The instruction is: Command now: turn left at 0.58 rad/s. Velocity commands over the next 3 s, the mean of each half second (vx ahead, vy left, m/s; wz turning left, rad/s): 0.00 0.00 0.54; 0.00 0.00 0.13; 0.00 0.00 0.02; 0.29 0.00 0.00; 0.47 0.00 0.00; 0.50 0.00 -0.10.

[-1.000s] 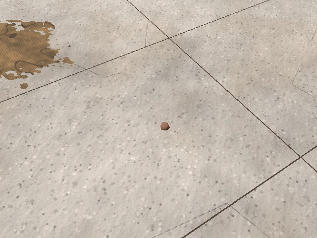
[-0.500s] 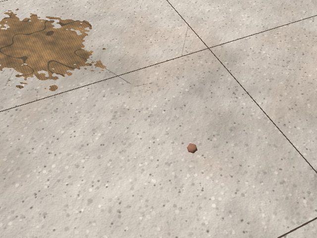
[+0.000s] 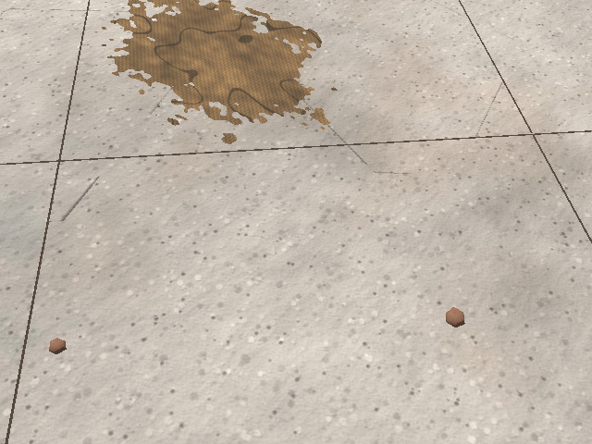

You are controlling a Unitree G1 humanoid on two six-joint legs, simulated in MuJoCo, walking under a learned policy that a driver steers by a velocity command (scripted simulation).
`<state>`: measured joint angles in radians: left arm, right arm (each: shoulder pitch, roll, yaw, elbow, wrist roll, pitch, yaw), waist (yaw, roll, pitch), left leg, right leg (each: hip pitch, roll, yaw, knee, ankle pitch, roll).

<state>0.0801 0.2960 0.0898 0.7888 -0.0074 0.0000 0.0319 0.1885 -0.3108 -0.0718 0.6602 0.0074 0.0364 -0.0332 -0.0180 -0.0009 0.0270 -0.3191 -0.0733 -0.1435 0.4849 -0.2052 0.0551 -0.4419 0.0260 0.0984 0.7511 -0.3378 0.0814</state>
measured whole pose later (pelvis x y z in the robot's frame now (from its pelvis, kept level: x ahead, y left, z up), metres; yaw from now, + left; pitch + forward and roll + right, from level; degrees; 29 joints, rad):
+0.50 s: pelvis +0.00 +0.00 -0.01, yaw +16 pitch +1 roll +0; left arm 0.14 0.30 0.07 0.78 -0.02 0.02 0.01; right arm 0.17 -0.31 -0.07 0.59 0.01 0.07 0.00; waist 0.02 0.00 0.07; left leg -0.30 0.02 0.00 0.57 -0.26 -0.04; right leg -0.22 -0.09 -0.09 0.49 -0.29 0.04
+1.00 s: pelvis +0.00 +0.01 +0.00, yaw +19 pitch -1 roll +0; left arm 0.19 0.26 0.03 0.87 0.01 0.00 0.01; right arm 0.15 -0.24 -0.03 0.76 -0.02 0.02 -0.01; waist 0.01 0.02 0.03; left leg -0.22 -0.03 -0.02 0.50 -0.26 0.02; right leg -0.19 -0.04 0.00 0.50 -0.29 0.03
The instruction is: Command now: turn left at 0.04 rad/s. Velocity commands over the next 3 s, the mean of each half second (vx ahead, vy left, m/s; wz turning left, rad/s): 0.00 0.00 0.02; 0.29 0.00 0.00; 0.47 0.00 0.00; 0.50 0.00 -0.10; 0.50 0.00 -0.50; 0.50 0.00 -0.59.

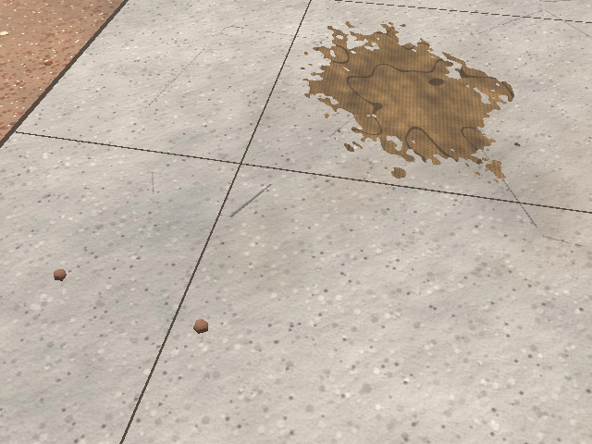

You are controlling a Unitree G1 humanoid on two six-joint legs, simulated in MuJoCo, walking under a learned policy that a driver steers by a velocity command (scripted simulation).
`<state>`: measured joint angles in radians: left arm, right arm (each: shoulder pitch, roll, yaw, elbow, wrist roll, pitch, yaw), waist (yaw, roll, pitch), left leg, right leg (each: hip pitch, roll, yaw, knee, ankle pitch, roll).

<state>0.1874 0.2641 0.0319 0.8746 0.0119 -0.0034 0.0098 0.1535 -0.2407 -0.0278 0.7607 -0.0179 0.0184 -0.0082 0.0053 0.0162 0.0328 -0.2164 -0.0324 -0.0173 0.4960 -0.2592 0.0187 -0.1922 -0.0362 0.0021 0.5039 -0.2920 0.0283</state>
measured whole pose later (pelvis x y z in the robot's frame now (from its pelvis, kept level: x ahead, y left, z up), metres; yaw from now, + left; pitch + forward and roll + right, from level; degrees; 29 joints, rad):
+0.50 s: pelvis +0.00 -0.01 +0.00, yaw +0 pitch -2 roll +0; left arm 0.17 0.25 0.02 1.01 0.00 0.00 0.03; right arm 0.18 -0.24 -0.04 0.97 0.00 0.01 -0.03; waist 0.00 0.00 0.05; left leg -0.18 -0.01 -0.02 0.48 -0.26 0.00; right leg -0.16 -0.01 0.00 0.48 -0.29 0.01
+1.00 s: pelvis +0.13 +0.00 +0.00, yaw +0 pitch +1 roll +0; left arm 0.10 0.27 0.04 0.89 -0.03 -0.10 -0.03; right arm 0.47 -0.19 -0.02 1.08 0.00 -0.08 0.00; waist -0.06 -0.02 0.01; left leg 0.05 -0.02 -0.01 0.24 -0.32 0.04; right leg -0.64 -0.07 -0.04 0.98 -0.21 -0.02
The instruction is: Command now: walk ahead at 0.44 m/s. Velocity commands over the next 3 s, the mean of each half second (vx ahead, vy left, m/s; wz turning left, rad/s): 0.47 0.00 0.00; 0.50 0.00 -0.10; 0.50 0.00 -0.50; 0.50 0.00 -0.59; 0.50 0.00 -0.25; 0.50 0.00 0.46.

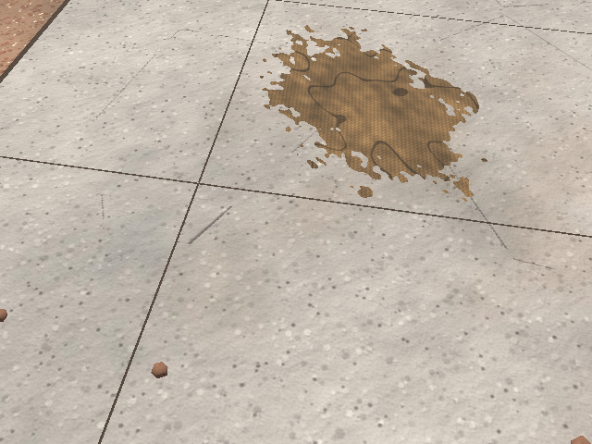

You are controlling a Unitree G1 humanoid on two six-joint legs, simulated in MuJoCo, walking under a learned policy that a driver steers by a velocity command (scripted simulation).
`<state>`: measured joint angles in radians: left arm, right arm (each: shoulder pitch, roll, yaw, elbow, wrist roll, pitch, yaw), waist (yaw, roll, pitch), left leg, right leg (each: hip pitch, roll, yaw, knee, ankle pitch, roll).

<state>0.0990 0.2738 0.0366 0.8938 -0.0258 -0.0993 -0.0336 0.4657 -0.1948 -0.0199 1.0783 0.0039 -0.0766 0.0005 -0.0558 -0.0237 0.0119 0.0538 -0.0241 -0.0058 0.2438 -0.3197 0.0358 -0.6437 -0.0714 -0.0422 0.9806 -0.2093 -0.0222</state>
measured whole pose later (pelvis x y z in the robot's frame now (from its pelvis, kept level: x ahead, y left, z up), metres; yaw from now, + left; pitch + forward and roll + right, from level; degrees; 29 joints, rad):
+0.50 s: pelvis +0.27 -0.05 +0.01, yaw +0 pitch +0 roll -2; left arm 0.34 0.25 0.04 0.99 0.00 -0.10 -0.01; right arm 0.13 -0.28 -0.06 0.89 0.00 -0.08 -0.02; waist 0.06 0.03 0.01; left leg -0.69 0.15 -0.05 0.85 -0.03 0.00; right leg -0.08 0.09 -0.05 0.22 -0.15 -0.08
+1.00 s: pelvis +0.56 +0.02 +0.01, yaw -4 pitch +1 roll +2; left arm 0.20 0.29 0.06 0.90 -0.03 -0.06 0.00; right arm 0.29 -0.24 -0.05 0.96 -0.02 -0.11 0.01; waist -0.03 -0.05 0.02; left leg -0.11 -0.04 0.13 0.26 -0.17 0.06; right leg -0.66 -0.10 0.09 1.01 -0.16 -0.02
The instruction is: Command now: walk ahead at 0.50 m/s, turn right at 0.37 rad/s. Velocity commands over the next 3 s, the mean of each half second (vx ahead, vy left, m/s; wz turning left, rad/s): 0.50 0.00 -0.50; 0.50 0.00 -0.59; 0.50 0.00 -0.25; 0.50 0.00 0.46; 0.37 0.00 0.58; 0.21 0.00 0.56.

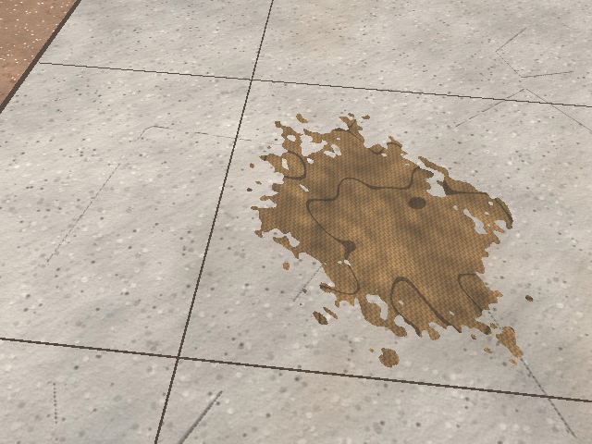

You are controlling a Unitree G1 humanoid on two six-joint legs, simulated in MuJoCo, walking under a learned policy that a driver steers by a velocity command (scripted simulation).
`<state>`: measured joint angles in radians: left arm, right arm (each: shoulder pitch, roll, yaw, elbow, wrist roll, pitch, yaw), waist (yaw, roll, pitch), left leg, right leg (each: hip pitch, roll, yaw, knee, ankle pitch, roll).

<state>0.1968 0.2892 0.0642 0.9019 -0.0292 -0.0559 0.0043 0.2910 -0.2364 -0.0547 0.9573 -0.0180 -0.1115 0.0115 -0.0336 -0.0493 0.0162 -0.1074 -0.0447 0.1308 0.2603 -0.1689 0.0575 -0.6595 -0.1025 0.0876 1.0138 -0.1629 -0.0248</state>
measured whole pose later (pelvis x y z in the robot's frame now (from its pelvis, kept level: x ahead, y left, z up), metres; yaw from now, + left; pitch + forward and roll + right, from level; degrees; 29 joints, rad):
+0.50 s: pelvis +0.28 -0.08 +0.00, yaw -17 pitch +1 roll +0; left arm 0.29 0.26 0.08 0.79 -0.01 -0.06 -0.01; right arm 0.10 -0.29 -0.06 0.80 -0.01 -0.11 -0.01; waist 0.03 0.03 0.04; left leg -0.60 0.10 -0.07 1.02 -0.28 -0.03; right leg -0.23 0.12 0.04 0.37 -0.16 -0.11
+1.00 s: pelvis +0.56 -0.13 +0.00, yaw -35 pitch +1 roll +2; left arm 0.23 0.31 0.08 0.68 -0.03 -0.01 0.00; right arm 0.26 -0.26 -0.07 0.81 -0.01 -0.10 0.01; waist -0.04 -0.05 0.03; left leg -0.18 -0.02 0.10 0.34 -0.19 0.03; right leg -0.63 -0.08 0.06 1.10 -0.29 -0.01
